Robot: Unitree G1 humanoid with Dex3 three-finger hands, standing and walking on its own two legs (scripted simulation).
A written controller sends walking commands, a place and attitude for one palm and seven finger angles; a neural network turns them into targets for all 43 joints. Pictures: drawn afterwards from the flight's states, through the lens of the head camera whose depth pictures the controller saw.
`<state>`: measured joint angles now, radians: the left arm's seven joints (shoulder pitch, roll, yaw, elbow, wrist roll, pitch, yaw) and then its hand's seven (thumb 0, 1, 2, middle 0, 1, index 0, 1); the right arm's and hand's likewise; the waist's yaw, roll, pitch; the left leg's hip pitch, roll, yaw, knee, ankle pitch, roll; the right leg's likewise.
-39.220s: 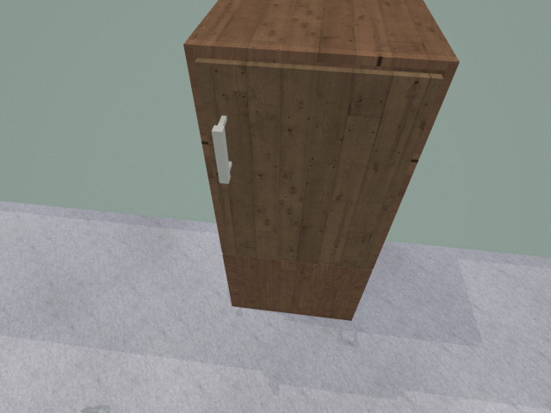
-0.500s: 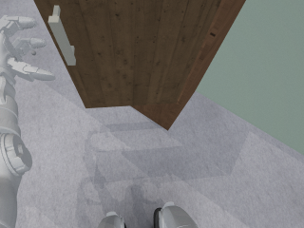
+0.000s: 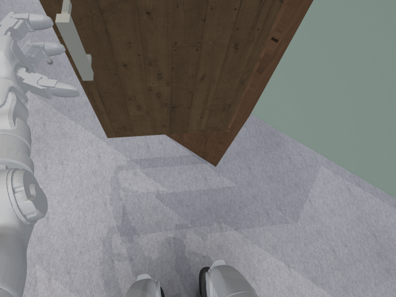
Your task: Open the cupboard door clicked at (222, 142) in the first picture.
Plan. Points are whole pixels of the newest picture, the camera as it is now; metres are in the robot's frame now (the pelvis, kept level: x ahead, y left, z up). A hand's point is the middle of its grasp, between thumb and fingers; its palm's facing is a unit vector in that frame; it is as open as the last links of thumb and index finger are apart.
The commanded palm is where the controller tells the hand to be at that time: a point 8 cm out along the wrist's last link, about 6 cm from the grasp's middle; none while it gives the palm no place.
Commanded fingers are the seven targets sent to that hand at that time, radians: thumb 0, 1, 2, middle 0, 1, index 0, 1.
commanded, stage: slide the fingers in behind the handle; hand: left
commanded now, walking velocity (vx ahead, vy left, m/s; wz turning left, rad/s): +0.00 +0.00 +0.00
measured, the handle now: (78, 43) +0.58 +0.17 +0.10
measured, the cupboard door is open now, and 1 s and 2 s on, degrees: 40 40 40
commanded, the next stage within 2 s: close the thumb around the handle in 1.12 s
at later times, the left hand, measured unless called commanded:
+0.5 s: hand (76, 64) +0.54 +0.17 +0.09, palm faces -0.01 -1.00 +0.01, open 14.0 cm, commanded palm +0.51 +0.21 +0.10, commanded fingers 0.00 -0.50 0.30 -0.30 -1.20 -0.30 -1.20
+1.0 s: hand (88, 64) +0.53 +0.15 +0.10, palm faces +0.02 -1.00 -0.02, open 14.0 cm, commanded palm +0.50 +0.20 +0.10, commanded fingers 0.00 -0.50 0.30 -0.30 -1.20 -0.30 -1.20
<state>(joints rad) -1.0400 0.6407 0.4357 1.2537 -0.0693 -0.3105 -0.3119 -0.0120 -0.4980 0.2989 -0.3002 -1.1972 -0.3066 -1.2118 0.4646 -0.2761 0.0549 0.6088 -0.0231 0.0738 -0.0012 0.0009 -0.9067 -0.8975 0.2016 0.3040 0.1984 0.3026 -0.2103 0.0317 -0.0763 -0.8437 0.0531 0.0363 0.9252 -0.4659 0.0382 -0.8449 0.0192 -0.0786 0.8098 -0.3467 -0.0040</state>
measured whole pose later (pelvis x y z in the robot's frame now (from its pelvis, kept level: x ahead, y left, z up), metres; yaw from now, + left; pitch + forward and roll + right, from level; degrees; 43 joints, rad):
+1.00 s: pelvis +0.00 -0.01 +0.00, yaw +0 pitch +20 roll -2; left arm -1.01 0.48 0.38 1.22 -0.05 -0.37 -0.17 -0.01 -0.50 0.30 -0.30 -1.20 -0.30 -1.20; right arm 0.44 -0.28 0.03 0.62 -0.03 0.04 0.02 0.00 -0.91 -0.90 0.20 0.30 0.20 0.30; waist -0.19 0.04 -0.08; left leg -0.80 0.05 0.04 0.90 -0.45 0.02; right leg -0.82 0.02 -0.07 0.82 -0.35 -0.02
